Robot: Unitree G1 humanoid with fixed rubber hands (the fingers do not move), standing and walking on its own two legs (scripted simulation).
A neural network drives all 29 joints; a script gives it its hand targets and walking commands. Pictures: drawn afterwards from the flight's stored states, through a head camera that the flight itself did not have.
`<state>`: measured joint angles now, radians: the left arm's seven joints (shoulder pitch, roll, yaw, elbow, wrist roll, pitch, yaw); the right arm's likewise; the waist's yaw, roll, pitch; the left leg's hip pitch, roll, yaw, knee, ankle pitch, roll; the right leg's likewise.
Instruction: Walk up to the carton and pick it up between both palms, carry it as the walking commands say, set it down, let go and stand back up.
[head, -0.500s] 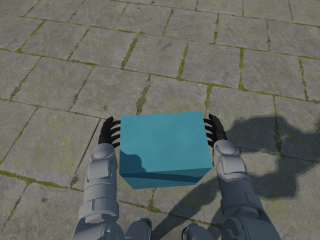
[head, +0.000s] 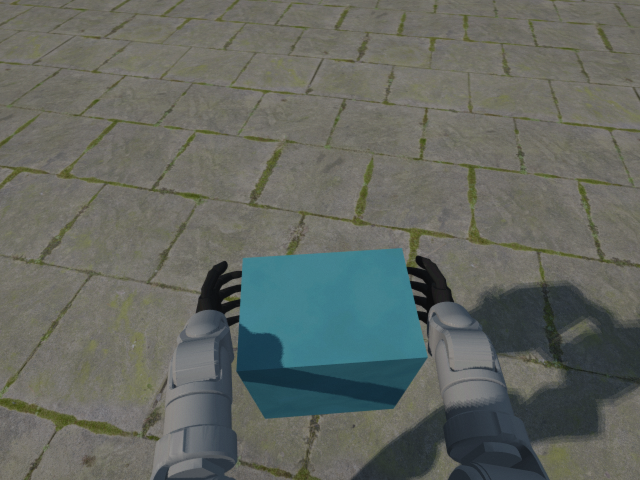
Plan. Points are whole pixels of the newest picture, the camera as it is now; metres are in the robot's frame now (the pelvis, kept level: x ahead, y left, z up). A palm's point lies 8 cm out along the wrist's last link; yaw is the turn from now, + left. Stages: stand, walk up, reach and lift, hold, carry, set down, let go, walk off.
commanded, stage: reach and lift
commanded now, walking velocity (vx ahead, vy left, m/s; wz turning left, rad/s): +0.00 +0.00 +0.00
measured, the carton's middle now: (326, 342) +0.31 +0.02 -0.06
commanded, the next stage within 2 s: hold in 1.48 s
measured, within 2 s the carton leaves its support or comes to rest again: neither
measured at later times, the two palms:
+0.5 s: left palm (212, 311) +0.29 +0.16 +0.06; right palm (455, 304) +0.31 -0.14 +0.05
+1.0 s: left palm (224, 306) +0.30 +0.15 +0.06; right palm (468, 313) +0.29 -0.15 +0.05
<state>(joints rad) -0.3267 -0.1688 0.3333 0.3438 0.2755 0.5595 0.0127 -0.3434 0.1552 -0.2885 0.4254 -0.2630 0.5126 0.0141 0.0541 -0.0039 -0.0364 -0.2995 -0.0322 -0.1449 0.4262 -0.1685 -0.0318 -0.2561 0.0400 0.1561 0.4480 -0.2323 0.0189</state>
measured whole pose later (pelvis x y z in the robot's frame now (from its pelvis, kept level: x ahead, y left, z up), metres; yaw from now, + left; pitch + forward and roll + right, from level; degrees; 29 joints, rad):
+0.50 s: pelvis +0.00 -0.01 +0.00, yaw +1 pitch -7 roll +0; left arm -0.30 -0.16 0.29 0.24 0.29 0.75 0.00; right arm -0.31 0.17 -0.25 0.30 -0.27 0.71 0.02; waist 0.03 0.00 0.02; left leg -0.07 -0.02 -0.16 0.35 -0.16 -0.04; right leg -0.02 0.04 0.13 0.36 -0.22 0.00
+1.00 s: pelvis +0.00 +0.00 +0.00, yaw +0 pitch -7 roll +0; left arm -0.30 -0.16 0.26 0.23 0.29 0.75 0.00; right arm -0.29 0.16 -0.25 0.25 -0.27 0.73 0.02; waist -0.01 -0.01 0.04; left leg -0.07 -0.03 -0.14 0.36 -0.16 -0.02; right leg -0.02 0.03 0.14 0.36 -0.22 0.02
